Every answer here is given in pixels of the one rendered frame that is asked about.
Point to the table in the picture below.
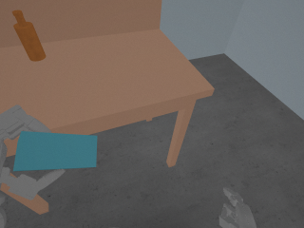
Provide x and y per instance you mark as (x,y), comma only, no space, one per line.
(107,64)

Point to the sponge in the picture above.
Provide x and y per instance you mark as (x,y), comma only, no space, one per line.
(51,151)

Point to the left robot hand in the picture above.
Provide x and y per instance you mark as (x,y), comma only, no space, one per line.
(12,122)

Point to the right robot hand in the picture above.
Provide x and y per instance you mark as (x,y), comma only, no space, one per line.
(240,217)

